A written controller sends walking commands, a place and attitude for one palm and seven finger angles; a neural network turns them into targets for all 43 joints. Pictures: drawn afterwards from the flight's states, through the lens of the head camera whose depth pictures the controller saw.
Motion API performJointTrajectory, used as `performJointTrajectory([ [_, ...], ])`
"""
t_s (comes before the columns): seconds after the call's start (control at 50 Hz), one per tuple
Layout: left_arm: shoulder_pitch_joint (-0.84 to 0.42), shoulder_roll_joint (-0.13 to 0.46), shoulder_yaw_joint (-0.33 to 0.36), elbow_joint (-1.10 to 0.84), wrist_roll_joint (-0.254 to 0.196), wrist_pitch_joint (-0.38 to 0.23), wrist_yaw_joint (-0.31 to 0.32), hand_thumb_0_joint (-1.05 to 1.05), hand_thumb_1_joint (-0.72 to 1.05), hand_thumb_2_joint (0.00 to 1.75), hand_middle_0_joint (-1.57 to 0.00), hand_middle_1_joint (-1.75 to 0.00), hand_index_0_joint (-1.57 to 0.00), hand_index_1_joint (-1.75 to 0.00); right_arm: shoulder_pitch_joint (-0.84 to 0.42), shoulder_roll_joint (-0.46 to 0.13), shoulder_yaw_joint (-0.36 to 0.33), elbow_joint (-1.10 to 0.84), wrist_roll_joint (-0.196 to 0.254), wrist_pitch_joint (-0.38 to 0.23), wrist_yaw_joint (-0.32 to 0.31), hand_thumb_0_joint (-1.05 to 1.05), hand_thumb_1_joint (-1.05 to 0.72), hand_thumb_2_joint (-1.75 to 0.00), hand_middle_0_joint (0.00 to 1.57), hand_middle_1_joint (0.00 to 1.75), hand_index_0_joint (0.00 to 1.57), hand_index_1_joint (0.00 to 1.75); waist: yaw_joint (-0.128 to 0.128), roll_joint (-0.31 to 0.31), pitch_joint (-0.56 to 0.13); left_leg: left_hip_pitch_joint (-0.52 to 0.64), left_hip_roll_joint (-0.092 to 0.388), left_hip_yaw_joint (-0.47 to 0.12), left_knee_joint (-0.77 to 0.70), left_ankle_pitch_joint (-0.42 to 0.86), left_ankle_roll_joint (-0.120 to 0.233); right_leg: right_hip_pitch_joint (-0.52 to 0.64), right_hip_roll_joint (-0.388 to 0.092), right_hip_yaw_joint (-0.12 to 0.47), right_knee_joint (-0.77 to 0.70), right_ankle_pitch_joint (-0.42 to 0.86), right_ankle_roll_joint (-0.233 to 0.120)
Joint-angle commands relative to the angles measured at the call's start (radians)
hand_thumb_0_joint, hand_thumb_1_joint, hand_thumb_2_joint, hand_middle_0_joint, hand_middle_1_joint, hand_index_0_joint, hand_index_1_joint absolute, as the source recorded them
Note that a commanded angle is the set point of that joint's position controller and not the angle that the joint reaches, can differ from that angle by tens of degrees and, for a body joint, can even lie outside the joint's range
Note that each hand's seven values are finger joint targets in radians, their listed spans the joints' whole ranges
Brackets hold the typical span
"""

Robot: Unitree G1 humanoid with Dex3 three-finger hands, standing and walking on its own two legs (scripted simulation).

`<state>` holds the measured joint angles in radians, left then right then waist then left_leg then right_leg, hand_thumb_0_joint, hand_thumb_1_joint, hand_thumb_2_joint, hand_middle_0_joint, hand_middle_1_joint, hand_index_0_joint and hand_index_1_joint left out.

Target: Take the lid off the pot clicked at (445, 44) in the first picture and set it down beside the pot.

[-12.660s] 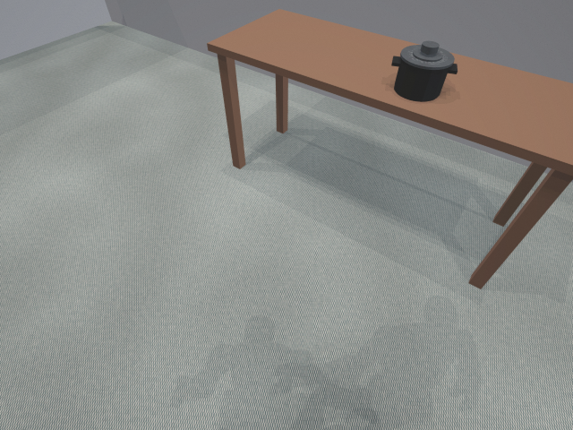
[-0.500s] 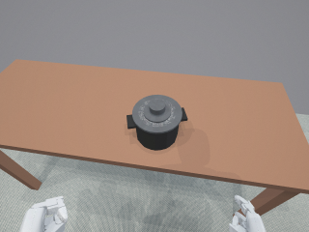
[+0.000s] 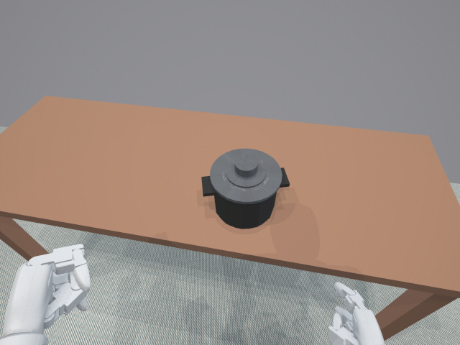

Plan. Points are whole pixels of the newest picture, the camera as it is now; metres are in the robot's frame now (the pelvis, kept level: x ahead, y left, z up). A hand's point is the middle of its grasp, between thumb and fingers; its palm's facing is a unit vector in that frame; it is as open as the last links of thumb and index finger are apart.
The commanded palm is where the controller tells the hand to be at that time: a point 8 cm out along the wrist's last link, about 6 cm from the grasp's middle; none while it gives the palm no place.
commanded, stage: reach forward and open the fingers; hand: left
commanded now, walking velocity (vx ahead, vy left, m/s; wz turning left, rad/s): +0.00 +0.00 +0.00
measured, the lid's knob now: (246, 165) +0.47 +0.03 +0.03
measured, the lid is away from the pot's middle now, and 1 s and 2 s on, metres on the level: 0.00 0.00 0.00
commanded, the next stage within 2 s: move the open hand above the knob in 1.18 s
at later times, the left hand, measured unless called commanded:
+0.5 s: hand (67, 283) +0.17 +0.26 +0.09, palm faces -0.29 -0.05 -0.96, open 3.5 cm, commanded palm +0.17 +0.26 +0.14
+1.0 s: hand (83, 240) +0.23 +0.25 +0.11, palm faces -0.20 -0.02 -0.98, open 9.4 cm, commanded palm +0.22 +0.25 +0.16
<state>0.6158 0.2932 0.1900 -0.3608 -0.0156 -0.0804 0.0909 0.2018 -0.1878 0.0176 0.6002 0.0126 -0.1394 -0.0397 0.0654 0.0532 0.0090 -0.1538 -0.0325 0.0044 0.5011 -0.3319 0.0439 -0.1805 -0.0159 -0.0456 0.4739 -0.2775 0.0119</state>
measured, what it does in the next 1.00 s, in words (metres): stands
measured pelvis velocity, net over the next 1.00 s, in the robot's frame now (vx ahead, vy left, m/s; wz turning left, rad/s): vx -0.04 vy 0.01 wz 0.00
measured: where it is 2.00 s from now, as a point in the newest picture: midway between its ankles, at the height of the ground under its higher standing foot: outside the picture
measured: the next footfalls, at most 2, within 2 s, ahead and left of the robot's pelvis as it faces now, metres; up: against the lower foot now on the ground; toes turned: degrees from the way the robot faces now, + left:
none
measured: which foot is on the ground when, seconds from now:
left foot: down 0.00-1.00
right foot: down 0.00-1.00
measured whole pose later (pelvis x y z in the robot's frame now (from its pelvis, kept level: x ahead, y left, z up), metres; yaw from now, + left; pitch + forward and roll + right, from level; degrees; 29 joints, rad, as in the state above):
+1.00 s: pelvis -0.04 +0.01 +0.01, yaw +0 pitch +1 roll +0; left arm 0.10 0.65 0.04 -0.16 0.78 -0.04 -0.22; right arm 0.15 -0.27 0.01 0.56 0.04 0.11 0.01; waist 0.05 0.12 0.02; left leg -0.21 -0.05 0.02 0.42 -0.23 0.06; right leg -0.24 -0.03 -0.03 0.41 -0.18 0.02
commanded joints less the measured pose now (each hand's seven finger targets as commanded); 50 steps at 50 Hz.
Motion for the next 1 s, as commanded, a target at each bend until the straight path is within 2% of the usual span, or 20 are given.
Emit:
performJointTrajectory([
  [0.0,-0.026,0.139,0.119,-0.204,-0.012,-0.075,0.014,0.00,0.90,0.90,-1.30,-1.50,-1.30,-1.50,-0.119,-0.106,-0.038,-0.166,-0.001,-0.058,-0.008,0.00,-0.90,-0.90,0.20,0.30,0.20,0.30,0.001,-0.027,-0.060,-0.003,0.065,-0.040,-0.090,0.351,-0.033,0.038,-0.001,-0.017,-0.051,0.195,-0.027],
  [0.06,-0.071,0.166,0.137,-0.286,-0.017,-0.095,0.015,0.00,0.90,0.90,-1.30,-1.50,-1.30,-1.50,-0.125,-0.108,-0.035,-0.173,0.000,-0.066,-0.009,0.00,-0.90,-0.90,0.20,0.30,0.20,0.30,0.001,-0.001,-0.084,0.004,0.060,-0.036,-0.091,0.319,-0.029,0.054,-0.003,-0.007,-0.060,0.189,-0.027],
  [0.08,-0.123,0.385,0.085,-0.289,0.447,-0.012,0.053,0.00,0.88,0.89,-1.28,-1.49,-1.28,-1.49,-0.146,-0.188,-0.019,-0.173,-0.023,-0.001,0.006,0.00,-0.90,-0.90,0.20,0.30,0.20,0.30,0.007,0.056,-0.055,-0.119,0.047,-0.026,-0.064,0.330,-0.027,-0.069,0.028,0.027,-0.007,0.177,-0.038],
  [0.1,-0.137,0.295,0.078,-0.347,0.458,0.034,0.074,0.00,0.86,0.89,-1.25,-1.47,-1.25,-1.47,-0.159,-0.148,-0.027,-0.222,-0.022,0.035,0.018,0.00,-0.90,-0.90,0.20,0.30,0.20,0.30,0.007,0.114,-0.055,-0.124,0.051,-0.022,-0.066,0.356,-0.045,-0.059,0.017,-0.018,0.005,0.155,-0.053],
  [0.12,-0.106,0.319,0.054,-0.320,0.576,0.075,0.083,0.00,0.83,0.89,-1.23,-1.45,-1.23,-1.45,-0.173,-0.152,-0.029,-0.219,-0.010,0.061,0.028,0.00,-0.90,-0.90,0.20,0.30,0.20,0.30,0.025,0.110,-0.046,-0.132,0.059,-0.031,-0.066,0.344,-0.055,-0.055,0.034,0.020,0.015,0.133,-0.064],
  [0.14,-0.051,0.329,0.052,-0.306,0.658,0.107,0.082,0.00,0.80,0.90,-1.22,-1.42,-1.22,-1.42,-0.166,-0.159,-0.037,-0.226,-0.015,0.088,0.038,0.00,-0.90,-0.90,0.20,0.30,0.20,0.30,0.039,0.102,-0.118,-0.126,0.061,-0.017,-0.052,0.348,-0.047,-0.041,0.033,0.017,0.026,0.130,-0.064],
  [0.2,-0.070,0.438,0.079,-0.220,0.823,0.168,0.040,0.00,0.70,0.95,-1.21,-1.25,-1.21,-1.25,-0.213,-0.178,-0.034,-0.233,-0.003,0.173,0.050,0.00,-0.90,-0.90,0.20,0.30,0.20,0.30,0.041,-0.012,-0.143,-0.151,0.046,-0.015,-0.053,0.289,-0.028,-0.013,0.031,0.064,0.010,0.151,-0.061],
  [0.24,-0.177,0.507,0.086,-0.243,0.856,0.171,-0.007,0.00,0.64,1.00,-1.19,-1.18,-1.19,-1.18,-0.239,-0.182,-0.029,-0.245,0.012,0.187,0.044,0.00,-0.90,-0.90,0.20,0.30,0.20,0.30,0.028,0.032,-0.198,-0.121,0.047,-0.023,-0.057,0.270,-0.014,0.024,0.019,0.065,-0.001,0.149,-0.052],
  [0.3,-0.117,0.516,0.067,-0.150,0.811,0.148,-0.100,0.00,0.54,1.06,-1.16,-1.07,-1.16,-1.07,-0.210,-0.181,-0.032,-0.227,0.023,0.179,0.031,0.00,-0.90,-0.90,0.20,0.30,0.20,0.30,0.015,-0.016,-0.190,-0.077,0.037,-0.029,-0.052,0.343,-0.001,0.019,0.007,0.052,-0.035,0.237,-0.029],
  [0.38,-0.240,0.556,0.063,-0.161,0.756,0.095,-0.217,0.00,0.42,1.11,-1.11,-0.93,-1.11,-0.93,-0.189,-0.191,-0.041,-0.221,0.021,0.175,0.014,0.00,-0.90,-0.90,0.20,0.30,0.20,0.30,-0.017,-0.026,-0.167,-0.054,0.029,-0.029,-0.055,0.379,0.012,0.014,-0.003,0.037,-0.069,0.303,-0.012],
  [0.42,-0.258,0.645,0.150,-0.118,0.759,0.063,-0.255,0.00,0.36,1.13,-1.09,-0.86,-1.09,-0.86,-0.193,-0.197,-0.037,-0.222,0.023,0.168,0.009,0.00,-0.90,-0.90,0.20,0.30,0.20,0.30,-0.006,-0.038,-0.158,-0.048,0.030,-0.031,-0.052,0.378,0.012,0.009,0.001,0.049,-0.082,0.320,-0.012],
  [0.44,-0.297,0.610,0.113,-0.123,0.753,0.041,-0.268,0.00,0.33,1.14,-1.07,-0.83,-1.07,-0.83,-0.167,-0.188,-0.038,-0.221,0.019,0.172,0.007,0.00,-0.90,-0.90,0.20,0.30,0.20,0.30,-0.014,-0.036,-0.172,-0.047,0.024,-0.026,-0.053,0.379,0.015,0.027,-0.009,0.029,-0.080,0.311,-0.009],
  [0.52,-0.355,0.636,0.159,-0.091,0.749,-0.014,-0.268,0.00,0.22,1.16,-1.02,-0.68,-1.02,-0.68,-0.181,-0.189,-0.045,-0.218,0.018,0.171,0.012,0.00,-0.90,-0.90,0.20,0.30,0.20,0.30,0.002,0.014,-0.180,-0.018,0.017,-0.029,-0.059,0.378,0.008,0.011,-0.001,0.038,-0.097,0.305,-0.020],
  [0.58,-0.391,0.560,0.082,-0.035,0.741,-0.020,-0.263,0.00,0.14,1.17,-0.98,-0.58,-0.98,-0.58,-0.154,-0.189,-0.057,-0.210,0.018,0.180,0.018,0.00,-0.90,-0.90,0.20,0.30,0.20,0.30,-0.009,-0.007,-0.172,-0.029,0.014,-0.024,-0.075,0.344,0.006,0.004,-0.006,0.017,-0.102,0.253,-0.016],
  [0.62,-0.444,0.635,0.137,-0.006,0.769,-0.009,-0.259,0.00,0.09,1.18,-0.95,-0.51,-0.95,-0.51,-0.177,-0.197,-0.054,-0.205,0.022,0.180,0.025,0.00,-0.90,-0.90,0.20,0.30,0.20,0.30,0.001,-0.006,-0.165,-0.038,0.015,-0.029,-0.082,0.312,0.003,0.003,0.002,0.034,-0.106,0.224,-0.025],
  [0.64,-0.510,0.602,0.085,-0.061,0.766,-0.014,-0.262,0.00,0.06,1.19,-0.94,-0.47,-0.94,-0.47,-0.171,-0.190,-0.052,-0.217,0.021,0.180,0.026,0.00,-0.90,-0.90,0.20,0.30,0.20,0.30,-0.006,0.010,-0.216,-0.027,0.009,-0.028,-0.090,0.315,0.006,0.040,-0.008,0.022,-0.100,0.215,-0.023],
  [0.72,-0.533,0.656,0.130,-0.020,0.782,0.002,-0.256,0.00,-0.05,1.23,-0.89,-0.33,-0.89,-0.33,-0.187,-0.192,-0.051,-0.207,0.022,0.178,0.034,0.00,-0.90,-0.90,0.20,0.30,0.20,0.30,0.007,0.035,-0.211,-0.014,0.012,-0.039,-0.099,0.336,0.002,0.040,0.002,0.028,-0.101,0.231,-0.031],
  [0.78,-0.593,0.585,0.045,0.027,0.771,0.013,-0.263,0.00,-0.14,1.26,-0.85,-0.22,-0.85,-0.22,-0.173,-0.194,-0.053,-0.204,0.027,0.189,0.037,0.00,-0.90,-0.90,0.20,0.30,0.20,0.30,-0.006,0.012,-0.179,-0.027,0.018,-0.045,-0.132,0.310,-0.002,0.027,0.002,0.005,-0.109,0.181,-0.029],
  [0.92,-0.657,0.636,0.075,0.059,0.802,0.043,-0.273,0.00,-0.26,1.31,-0.81,-0.08,-0.81,-0.08,-0.181,-0.196,-0.050,-0.214,0.030,0.188,0.053,0.00,-0.90,-0.90,0.20,0.30,0.20,0.30,0.004,-0.004,-0.197,-0.007,0.026,-0.058,-0.135,0.334,-0.005,0.046,0.013,0.013,-0.092,0.198,-0.040],
  [0.98,-0.765,0.575,-0.009,0.097,0.796,0.055,-0.290,0.00,-0.27,1.32,-0.81,-0.08,-0.81,-0.08,-0.173,-0.198,-0.047,-0.207,0.033,0.203,0.049,0.00,-0.90,-0.90,0.20,0.30,0.20,0.30,-0.014,-0.013,-0.165,-0.018,0.027,-0.054,-0.157,0.288,-0.007,0.010,0.009,-0.001,-0.108,0.150,-0.034],
])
